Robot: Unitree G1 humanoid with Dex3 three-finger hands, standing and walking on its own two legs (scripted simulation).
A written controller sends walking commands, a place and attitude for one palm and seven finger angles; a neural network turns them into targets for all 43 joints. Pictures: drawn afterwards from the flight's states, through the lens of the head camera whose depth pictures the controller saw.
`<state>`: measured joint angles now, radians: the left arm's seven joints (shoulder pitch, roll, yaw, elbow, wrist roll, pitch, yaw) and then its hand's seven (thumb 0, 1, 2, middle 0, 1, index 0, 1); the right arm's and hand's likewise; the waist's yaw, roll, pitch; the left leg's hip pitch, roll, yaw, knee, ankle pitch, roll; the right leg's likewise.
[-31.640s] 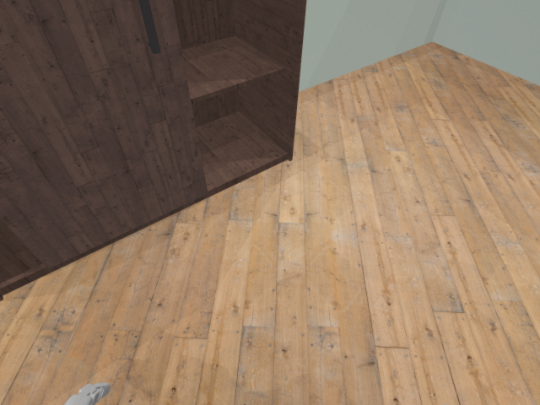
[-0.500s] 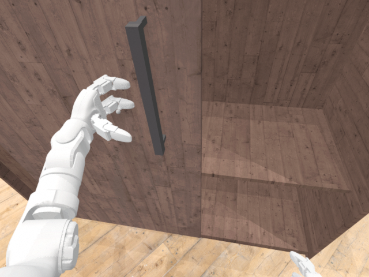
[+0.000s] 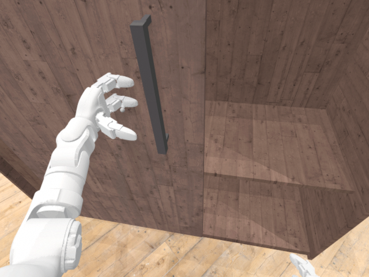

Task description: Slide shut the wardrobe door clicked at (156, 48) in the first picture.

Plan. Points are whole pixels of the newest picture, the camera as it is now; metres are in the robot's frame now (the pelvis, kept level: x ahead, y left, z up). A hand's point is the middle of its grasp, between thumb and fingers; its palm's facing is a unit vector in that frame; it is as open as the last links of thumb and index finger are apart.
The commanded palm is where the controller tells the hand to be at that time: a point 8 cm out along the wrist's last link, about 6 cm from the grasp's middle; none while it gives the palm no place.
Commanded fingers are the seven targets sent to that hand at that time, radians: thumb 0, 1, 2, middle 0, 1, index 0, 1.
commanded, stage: feel for the door with the fingertips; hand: left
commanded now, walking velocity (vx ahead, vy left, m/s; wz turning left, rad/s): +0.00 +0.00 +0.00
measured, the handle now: (156, 97) +0.44 +0.07 +0.18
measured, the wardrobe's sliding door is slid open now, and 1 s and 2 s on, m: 0.52 0.52 0.52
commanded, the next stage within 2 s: slide the fingers in behind the handle in 0.84 s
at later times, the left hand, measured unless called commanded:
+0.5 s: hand (123, 107) +0.41 +0.14 +0.18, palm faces -0.12 -0.99 -0.05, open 13.5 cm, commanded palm +0.44 +0.18 +0.21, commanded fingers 0.00 -0.50 0.30 -0.30 -1.20 -0.30 -1.20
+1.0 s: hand (123, 107) +0.41 +0.14 +0.18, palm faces -0.11 -0.99 -0.04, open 13.5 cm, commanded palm +0.47 +0.18 +0.21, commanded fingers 0.00 -0.50 0.30 -0.30 -1.20 -0.30 -1.20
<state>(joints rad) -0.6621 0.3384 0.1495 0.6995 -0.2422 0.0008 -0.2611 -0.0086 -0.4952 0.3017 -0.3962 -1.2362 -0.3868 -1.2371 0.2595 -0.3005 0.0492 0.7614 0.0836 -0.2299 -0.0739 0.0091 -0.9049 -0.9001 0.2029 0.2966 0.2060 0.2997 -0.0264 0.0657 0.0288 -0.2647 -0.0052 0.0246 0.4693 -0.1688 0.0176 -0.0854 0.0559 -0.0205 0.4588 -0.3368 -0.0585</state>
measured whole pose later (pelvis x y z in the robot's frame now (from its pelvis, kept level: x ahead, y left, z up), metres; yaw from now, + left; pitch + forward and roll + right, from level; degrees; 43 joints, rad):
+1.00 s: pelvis -0.01 +0.01 +0.00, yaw +1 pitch -1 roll +0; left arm -0.77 0.30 0.07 0.76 -0.27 -0.02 -0.18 -0.01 -0.50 0.30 -0.42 -1.25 -0.39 -1.25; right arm 0.27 -0.30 0.06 0.84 0.10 -0.28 -0.09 0.01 -0.90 -0.90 0.20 0.30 0.21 0.30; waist 0.00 0.06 0.04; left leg -0.31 -0.01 0.02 0.49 -0.15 0.03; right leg -0.13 0.05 -0.03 0.49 -0.33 -0.04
